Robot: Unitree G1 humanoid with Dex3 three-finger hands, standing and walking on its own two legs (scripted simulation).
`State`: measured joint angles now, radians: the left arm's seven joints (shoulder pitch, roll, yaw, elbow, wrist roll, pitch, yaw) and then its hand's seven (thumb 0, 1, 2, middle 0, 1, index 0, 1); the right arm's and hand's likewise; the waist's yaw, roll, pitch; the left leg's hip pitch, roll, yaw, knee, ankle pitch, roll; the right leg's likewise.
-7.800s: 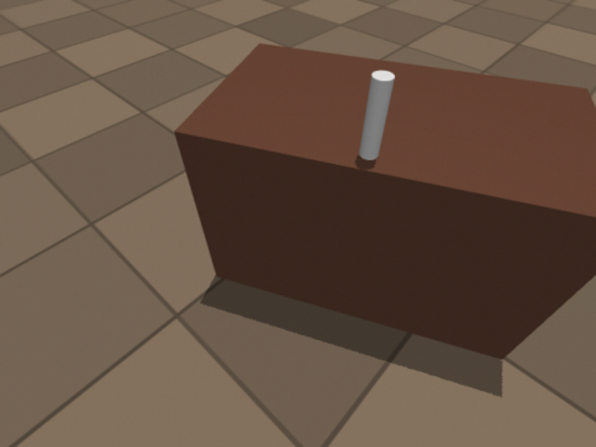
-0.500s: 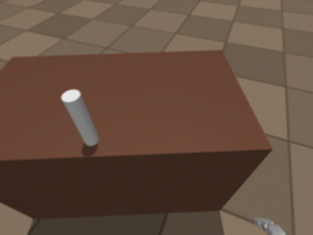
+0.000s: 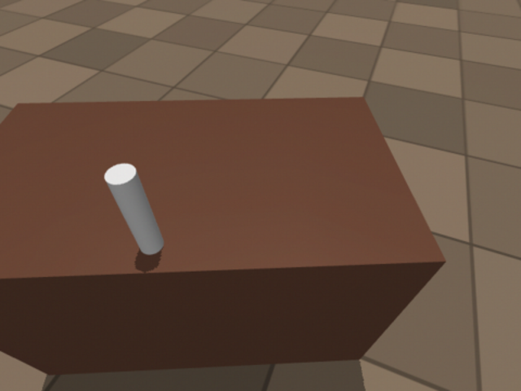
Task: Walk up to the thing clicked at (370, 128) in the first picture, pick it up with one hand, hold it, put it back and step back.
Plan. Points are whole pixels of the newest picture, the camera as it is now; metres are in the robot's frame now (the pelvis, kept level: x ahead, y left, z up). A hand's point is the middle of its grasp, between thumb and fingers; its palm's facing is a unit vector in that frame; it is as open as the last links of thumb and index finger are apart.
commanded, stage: walk up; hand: left
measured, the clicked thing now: (138, 213) +0.42 +0.23 +0.02
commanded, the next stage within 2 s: stand in 0.32 s
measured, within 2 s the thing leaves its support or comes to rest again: neither
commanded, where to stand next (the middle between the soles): +0.05 +0.01 m, yaw +0 degrees
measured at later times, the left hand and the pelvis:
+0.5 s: hand out of the picture +0.08 +0.25 -0.16, palm faces -0.02 -0.94 -0.33, open 7.4 cm; pelvis +0.01 +0.00 +0.00, yaw +0 degrees
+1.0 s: hand out of the picture +0.10 +0.25 -0.15, palm faces -0.05 -0.94 -0.33, open 7.4 cm; pelvis +0.03 +0.00 +0.00, yaw -1 degrees
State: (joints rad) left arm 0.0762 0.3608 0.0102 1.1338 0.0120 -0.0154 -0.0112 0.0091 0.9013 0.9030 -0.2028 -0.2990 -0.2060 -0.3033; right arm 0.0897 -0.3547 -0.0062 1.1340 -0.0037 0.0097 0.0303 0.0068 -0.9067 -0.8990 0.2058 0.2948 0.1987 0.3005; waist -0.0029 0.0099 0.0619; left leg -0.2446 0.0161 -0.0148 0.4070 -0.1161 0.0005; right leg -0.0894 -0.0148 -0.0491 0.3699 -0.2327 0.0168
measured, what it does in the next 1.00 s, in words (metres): stands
